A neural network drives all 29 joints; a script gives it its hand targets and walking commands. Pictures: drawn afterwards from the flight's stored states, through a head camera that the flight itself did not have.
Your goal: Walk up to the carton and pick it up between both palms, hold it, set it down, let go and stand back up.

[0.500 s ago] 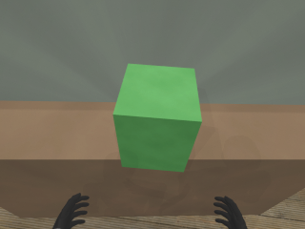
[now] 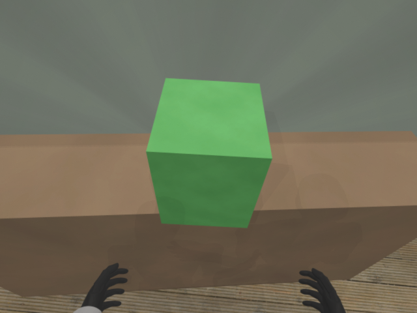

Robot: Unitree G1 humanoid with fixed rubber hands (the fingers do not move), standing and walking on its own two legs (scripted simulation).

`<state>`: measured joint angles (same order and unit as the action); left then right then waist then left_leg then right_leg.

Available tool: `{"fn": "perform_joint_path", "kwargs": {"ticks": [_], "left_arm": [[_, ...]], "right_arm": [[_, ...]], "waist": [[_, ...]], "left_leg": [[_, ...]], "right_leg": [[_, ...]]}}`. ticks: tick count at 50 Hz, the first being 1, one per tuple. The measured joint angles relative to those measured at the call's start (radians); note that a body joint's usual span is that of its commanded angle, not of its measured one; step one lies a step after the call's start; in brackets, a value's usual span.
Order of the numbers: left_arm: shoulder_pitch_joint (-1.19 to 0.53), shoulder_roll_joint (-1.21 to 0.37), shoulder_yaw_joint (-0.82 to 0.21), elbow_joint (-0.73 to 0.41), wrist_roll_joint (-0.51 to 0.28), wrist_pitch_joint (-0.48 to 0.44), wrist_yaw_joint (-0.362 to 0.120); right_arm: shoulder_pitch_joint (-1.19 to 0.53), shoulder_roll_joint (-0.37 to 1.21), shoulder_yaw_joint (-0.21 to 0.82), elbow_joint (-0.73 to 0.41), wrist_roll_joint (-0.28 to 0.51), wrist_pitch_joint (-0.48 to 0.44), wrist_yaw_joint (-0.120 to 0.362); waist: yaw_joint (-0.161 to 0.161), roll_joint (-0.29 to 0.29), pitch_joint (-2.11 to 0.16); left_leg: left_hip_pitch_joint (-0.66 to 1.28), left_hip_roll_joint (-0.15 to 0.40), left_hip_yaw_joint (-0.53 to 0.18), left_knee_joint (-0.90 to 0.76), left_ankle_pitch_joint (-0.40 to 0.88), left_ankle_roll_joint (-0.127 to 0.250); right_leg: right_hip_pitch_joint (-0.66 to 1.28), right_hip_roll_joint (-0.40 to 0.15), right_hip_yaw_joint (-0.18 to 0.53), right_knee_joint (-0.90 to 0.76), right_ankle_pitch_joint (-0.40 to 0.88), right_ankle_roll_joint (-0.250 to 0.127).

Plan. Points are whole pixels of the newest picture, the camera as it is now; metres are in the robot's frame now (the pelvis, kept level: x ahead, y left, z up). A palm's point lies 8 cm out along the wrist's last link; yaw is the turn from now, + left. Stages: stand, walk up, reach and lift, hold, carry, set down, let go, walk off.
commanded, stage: let go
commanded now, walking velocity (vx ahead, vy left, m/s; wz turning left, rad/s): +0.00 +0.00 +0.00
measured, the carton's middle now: (208, 156) +0.43 +0.02 +0.05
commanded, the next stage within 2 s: stand in 0.28 s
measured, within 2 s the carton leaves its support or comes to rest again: neither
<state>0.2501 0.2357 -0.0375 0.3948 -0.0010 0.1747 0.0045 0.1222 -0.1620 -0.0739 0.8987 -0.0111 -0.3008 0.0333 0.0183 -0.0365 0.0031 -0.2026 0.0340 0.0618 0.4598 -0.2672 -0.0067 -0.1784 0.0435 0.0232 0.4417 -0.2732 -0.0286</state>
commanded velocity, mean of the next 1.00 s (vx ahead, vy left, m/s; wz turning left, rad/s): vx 0.00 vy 0.00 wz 0.00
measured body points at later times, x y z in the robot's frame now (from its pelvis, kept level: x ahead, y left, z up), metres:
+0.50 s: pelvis -0.01 +0.00 -0.01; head -0.01 +0.01 +0.44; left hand +0.07 +0.25 -0.12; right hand +0.08 -0.22 -0.14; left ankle -0.02 +0.12 -0.74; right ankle -0.03 -0.10 -0.74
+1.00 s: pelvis -0.04 +0.01 +0.00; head -0.05 +0.01 +0.45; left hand -0.09 +0.23 -0.16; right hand +0.00 -0.21 -0.16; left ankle -0.02 +0.12 -0.74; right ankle -0.03 -0.10 -0.74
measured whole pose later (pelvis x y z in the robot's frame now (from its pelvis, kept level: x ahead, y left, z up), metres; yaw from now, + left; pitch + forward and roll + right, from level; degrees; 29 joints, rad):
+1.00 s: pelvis -0.04 +0.01 +0.00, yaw +8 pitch -1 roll -1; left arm 0.41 0.14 0.04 1.00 0.03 0.00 0.03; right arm 0.32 -0.16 -0.02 1.05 -0.02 0.01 -0.01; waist 0.01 0.01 -0.02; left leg -0.28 -0.03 -0.06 0.50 -0.21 0.02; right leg -0.20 -0.02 -0.09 0.47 -0.26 -0.01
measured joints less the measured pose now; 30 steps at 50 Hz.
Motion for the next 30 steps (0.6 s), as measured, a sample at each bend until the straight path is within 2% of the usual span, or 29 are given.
{"fn": "perform_joint_path", "kwargs": {"ticks": [5, 11, 16, 19, 22, 30], "left_arm": [[-0.012, -0.007, 0.021, 0.025, 0.019, -0.005, -0.006], [0.004, 0.0, 0.02, 0.035, 0.021, 0.011, 0.003], [0.007, -0.01, -0.006, 0.042, 0.005, 0.01, 0.01], [0.015, -0.031, 0.002, 0.122, 0.055, -0.094, 0.006], [0.035, -0.032, 0.024, 0.188, 0.06, -0.152, 0.005], [0.108, -0.025, 0.066, 0.342, 0.041, -0.172, 0.018]], "right_arm": [[-0.006, -0.01, 0.017, 0.023, 0.017, -0.014, -0.002], [-0.001, 0.013, 0.014, 0.029, 0.009, 0.005, 0.01], [0.028, 0.009, 0.016, -0.021, -0.002, 0.011, 0.004], [0.052, -0.013, 0.021, -0.038, -0.021, 0.142, -0.005], [0.084, -0.022, 0.031, -0.02, -0.017, 0.24, -0.006], [0.185, -0.019, 0.041, 0.063, -0.027, 0.3, -0.004]], "waist": [[-0.008, -0.013, -0.008], [-0.004, -0.026, -0.016], [-0.002, -0.018, -0.008], [-0.013, 0.02, -0.021], [-0.007, 0.043, -0.018], [-0.002, 0.06, -0.022]], "left_leg": [[0.014, -0.002, -0.004, -0.014, 0.009, -0.002], [0.028, 0.0, -0.003, -0.024, 0.016, -0.005], [0.024, -0.01, -0.011, -0.019, 0.021, -0.002], [-0.029, -0.011, -0.044, 0.03, 0.009, 0.005], [-0.065, -0.013, -0.061, 0.073, -0.006, 0.007], [-0.091, -0.032, -0.095, 0.119, -0.019, 0.016]], "right_leg": [[0.013, -0.001, -0.002, -0.009, 0.005, -0.001], [0.024, 0.002, 0.0, -0.016, 0.012, -0.005], [0.02, -0.007, -0.008, 0.0, 0.006, -0.001], [-0.001, -0.009, -0.04, 0.004, 0.005, 0.004], [-0.023, -0.011, -0.058, 0.03, -0.006, 0.005], [-0.028, -0.028, -0.093, 0.064, -0.028, 0.013]]}}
